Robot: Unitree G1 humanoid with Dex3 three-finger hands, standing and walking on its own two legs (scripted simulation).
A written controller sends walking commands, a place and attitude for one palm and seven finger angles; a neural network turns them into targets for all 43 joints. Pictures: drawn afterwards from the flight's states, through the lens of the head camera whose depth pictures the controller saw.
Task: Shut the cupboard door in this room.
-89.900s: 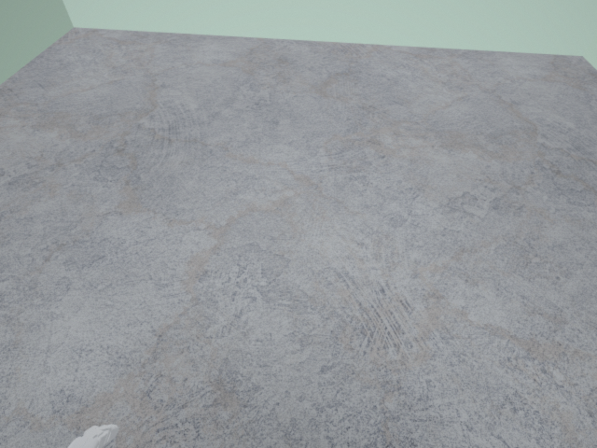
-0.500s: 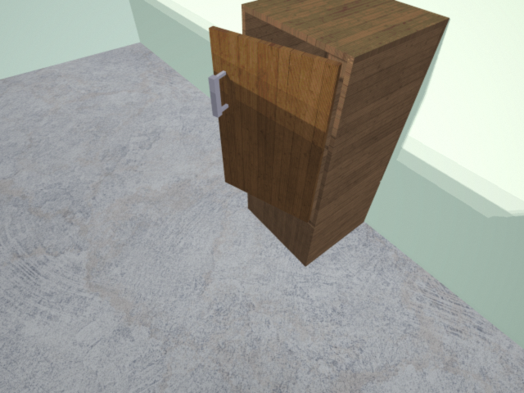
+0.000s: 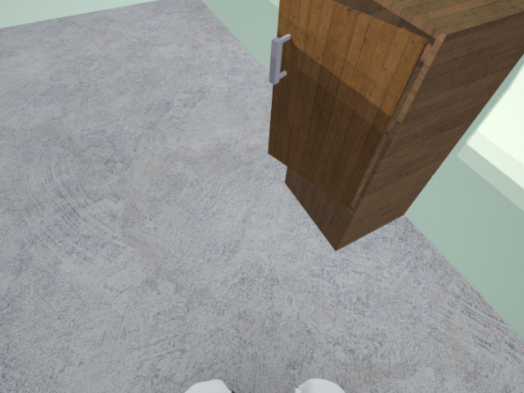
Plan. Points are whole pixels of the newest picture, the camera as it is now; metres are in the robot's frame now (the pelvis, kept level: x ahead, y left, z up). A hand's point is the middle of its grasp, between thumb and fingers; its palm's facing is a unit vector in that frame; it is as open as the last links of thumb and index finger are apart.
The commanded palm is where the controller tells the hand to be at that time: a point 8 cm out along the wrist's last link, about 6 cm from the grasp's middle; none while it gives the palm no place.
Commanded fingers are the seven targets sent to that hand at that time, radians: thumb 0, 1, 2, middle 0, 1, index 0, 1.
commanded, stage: walk to a spot facing it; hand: left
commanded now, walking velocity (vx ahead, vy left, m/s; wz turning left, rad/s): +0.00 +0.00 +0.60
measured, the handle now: (280, 59) +0.92 -0.02 -0.02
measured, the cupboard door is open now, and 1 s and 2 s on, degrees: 18 18 18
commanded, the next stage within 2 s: none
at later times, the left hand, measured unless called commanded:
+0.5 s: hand out of the picture +0.00 +0.15 -0.15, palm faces +0.32 -0.90 -0.28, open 7.4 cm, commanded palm none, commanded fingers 0.00 0.90 0.90 -0.20 -0.30 -0.20 -0.30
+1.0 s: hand out of the picture -0.01 +0.14 -0.14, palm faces +0.61 -0.73 -0.31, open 7.4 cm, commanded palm none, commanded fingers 0.00 0.90 0.90 -0.20 -0.30 -0.20 -0.30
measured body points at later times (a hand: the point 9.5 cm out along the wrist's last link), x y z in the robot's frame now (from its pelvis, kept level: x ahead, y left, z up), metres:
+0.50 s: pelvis +0.01 -0.06 +0.01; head +0.08 -0.05 +0.45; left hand -0.01 +0.20 -0.13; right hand +0.17 -0.28 -0.14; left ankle -0.03 +0.07 -0.67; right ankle +0.00 -0.18 -0.73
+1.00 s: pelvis +0.04 -0.09 +0.00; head +0.10 -0.08 +0.45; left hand -0.04 +0.18 -0.12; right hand +0.28 -0.23 -0.15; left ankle -0.06 +0.02 -0.66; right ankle +0.11 -0.16 -0.73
